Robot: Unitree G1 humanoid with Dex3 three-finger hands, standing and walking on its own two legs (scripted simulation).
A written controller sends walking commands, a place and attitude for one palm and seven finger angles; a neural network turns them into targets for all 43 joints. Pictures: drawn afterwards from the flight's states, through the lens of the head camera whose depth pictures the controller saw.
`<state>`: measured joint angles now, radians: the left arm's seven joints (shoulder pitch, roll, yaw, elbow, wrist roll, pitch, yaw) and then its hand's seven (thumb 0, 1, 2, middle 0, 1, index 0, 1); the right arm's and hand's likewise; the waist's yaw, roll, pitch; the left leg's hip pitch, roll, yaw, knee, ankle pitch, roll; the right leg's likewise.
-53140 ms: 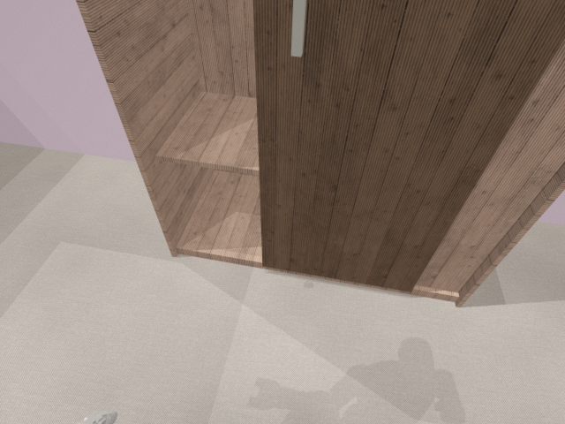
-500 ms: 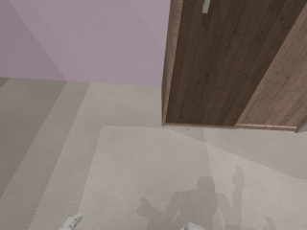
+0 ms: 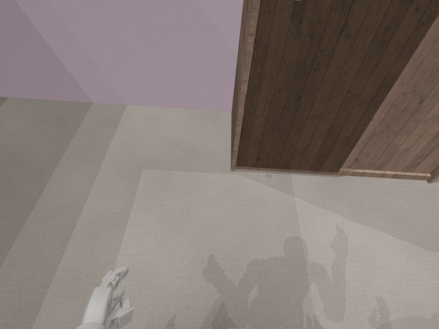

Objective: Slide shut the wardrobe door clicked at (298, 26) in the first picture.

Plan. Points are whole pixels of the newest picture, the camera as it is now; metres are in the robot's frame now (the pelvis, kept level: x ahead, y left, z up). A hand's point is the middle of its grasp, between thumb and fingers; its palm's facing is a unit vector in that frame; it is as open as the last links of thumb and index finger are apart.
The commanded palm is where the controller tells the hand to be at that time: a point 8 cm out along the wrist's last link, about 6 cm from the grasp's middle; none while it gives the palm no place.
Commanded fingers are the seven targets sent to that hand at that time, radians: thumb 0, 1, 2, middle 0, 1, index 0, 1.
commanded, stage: stop stepping back and stand still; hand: right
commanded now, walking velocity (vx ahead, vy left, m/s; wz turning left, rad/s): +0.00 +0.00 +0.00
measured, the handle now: out of the picture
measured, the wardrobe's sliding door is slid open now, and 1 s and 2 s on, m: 0.01 0.01 0.01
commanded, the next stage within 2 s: let the arm hang, fingers relaxed in 0.78 s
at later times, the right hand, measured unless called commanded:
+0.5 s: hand out of the picture +0.20 -0.29 +0.16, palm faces +0.39 +0.78 -0.48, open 7.4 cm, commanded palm +0.14 -0.32 +0.19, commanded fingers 0.00 -0.90 -0.90 0.20 0.30 0.20 0.30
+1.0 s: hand (411, 303) +0.18 -0.30 +0.01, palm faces +0.15 +0.87 -0.46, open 7.4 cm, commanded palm none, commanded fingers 0.00 -0.90 -0.90 0.20 0.30 0.20 0.30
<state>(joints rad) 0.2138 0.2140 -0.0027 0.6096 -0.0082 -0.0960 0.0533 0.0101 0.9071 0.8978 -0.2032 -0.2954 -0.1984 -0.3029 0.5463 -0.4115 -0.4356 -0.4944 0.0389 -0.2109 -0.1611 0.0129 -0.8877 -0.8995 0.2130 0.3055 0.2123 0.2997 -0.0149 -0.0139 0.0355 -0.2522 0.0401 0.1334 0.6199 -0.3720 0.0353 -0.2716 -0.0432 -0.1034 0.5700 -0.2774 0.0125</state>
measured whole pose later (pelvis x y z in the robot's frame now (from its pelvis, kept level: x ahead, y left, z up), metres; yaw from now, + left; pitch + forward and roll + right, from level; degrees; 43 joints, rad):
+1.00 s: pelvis -0.04 -0.05 +0.00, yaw +1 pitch +1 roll +1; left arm 0.15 0.31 -0.01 0.76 0.01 -0.04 -0.01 0.01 0.90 0.90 -0.20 -0.30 -0.20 -0.30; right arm 0.26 -0.37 -0.15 0.19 -0.01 -0.03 -0.04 0.00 -0.90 -0.90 0.20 0.30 0.20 0.30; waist -0.01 -0.07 -0.01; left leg -0.33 0.07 0.10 0.62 -0.29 -0.02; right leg -0.37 -0.01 -0.13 0.63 -0.27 -0.07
